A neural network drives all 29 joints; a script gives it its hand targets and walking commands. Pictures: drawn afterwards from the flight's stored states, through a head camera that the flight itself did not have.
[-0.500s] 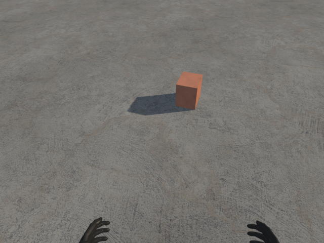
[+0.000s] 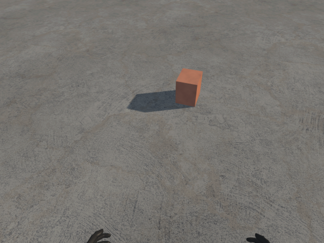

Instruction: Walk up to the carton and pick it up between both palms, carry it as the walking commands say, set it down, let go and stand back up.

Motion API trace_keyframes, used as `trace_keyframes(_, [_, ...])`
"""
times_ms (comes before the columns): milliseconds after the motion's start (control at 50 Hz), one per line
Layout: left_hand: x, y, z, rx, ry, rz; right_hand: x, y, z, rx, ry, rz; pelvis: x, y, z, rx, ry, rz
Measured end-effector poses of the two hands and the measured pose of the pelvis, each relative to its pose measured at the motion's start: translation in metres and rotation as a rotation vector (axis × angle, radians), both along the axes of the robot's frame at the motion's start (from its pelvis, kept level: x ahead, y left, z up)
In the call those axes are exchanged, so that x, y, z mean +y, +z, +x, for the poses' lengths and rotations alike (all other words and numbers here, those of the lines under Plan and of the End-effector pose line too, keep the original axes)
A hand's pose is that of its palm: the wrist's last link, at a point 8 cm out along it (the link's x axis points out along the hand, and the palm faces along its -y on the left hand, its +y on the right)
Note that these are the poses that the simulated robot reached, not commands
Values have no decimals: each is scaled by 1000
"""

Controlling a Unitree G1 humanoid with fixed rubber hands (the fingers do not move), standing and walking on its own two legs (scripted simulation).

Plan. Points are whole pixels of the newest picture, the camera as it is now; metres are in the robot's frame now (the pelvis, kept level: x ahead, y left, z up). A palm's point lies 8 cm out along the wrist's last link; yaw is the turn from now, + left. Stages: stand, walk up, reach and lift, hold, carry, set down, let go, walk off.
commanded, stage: stand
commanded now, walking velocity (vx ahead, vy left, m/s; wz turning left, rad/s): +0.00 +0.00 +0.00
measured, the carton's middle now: (188, 87) +1.56 -0.15 -0.63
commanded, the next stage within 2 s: walk up in 1.54 s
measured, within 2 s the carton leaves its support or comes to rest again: neither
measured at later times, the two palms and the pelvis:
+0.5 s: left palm out of the picture +0.12 +0.22 -0.10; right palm out of the picture +0.12 -0.23 -0.10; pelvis +0.00 +0.00 +0.00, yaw +0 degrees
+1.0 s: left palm out of the picture +0.10 +0.23 -0.10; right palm out of the picture +0.10 -0.23 -0.10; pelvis +0.00 +0.00 +0.01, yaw +0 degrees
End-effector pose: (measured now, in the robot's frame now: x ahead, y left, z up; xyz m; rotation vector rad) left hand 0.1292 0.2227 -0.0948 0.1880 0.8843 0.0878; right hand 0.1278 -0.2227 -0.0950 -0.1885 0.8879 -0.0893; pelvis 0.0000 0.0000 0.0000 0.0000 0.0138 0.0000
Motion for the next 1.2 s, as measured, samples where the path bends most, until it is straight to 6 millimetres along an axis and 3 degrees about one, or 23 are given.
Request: trace_keyframes(1200, [6,-10,-37,119,71,3,-7,-11,-38,122,-75,-2,0,7,-2,-11,-1,1])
